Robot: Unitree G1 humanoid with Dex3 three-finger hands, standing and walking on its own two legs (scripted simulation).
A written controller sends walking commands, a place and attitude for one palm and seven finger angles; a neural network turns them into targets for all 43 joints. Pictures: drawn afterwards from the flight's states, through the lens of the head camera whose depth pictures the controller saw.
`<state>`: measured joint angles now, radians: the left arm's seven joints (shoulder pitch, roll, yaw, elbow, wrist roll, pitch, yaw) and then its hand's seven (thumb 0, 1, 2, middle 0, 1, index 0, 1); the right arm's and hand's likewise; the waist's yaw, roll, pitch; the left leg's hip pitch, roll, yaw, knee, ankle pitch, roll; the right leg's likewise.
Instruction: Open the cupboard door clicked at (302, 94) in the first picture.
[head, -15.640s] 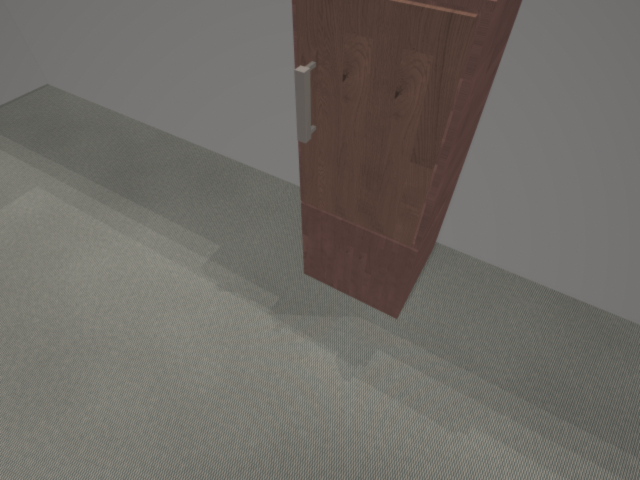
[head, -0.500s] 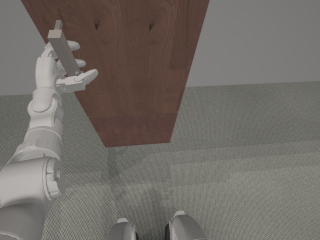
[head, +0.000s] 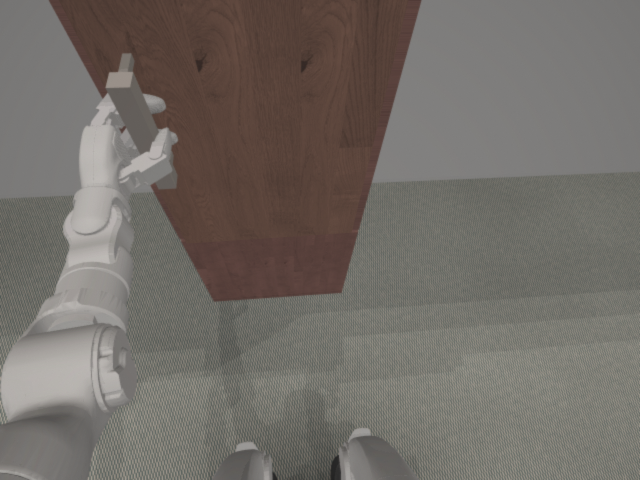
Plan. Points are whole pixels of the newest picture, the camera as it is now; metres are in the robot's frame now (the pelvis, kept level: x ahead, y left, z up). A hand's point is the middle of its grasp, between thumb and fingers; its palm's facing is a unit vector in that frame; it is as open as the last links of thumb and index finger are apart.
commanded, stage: pull the door open along its arc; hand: left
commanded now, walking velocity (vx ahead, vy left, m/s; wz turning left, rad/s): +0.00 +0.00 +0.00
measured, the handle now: (149, 127) +0.55 +0.18 +0.07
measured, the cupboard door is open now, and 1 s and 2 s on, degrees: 1 47 45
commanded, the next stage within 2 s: open thumb and fingers to let go in 0.94 s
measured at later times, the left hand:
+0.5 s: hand (195, 235) +0.38 +0.11 +0.08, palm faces +0.21 -0.97 +0.07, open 6.5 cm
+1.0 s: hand (284, 308) +0.29 +0.02 +0.08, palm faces +0.28 -0.96 -0.04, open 6.6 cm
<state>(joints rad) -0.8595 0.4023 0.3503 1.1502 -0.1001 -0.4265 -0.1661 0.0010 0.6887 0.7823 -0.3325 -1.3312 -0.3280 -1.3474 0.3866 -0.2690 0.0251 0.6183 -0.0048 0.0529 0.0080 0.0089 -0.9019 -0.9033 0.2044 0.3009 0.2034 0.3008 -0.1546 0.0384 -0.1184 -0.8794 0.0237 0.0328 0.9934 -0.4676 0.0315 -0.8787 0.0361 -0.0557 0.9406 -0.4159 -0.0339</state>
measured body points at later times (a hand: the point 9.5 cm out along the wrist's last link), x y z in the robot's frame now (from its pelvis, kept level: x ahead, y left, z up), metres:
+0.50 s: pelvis +0.02 +0.00 +0.02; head +0.08 -0.01 +0.46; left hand +0.37 +0.16 +0.08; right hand +0.14 -0.24 -0.10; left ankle +0.00 +0.10 -0.68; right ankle +0.01 -0.10 -0.68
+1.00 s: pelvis +0.01 -0.04 +0.02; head +0.03 -0.06 +0.47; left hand +0.27 +0.07 +0.09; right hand +0.20 -0.24 -0.08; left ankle +0.00 +0.10 -0.68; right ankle +0.01 -0.10 -0.68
